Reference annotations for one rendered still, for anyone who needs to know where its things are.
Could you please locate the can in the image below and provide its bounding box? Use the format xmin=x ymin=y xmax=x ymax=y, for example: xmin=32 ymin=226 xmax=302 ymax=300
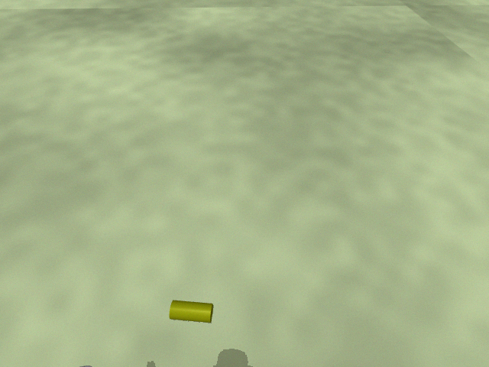
xmin=170 ymin=300 xmax=213 ymax=323

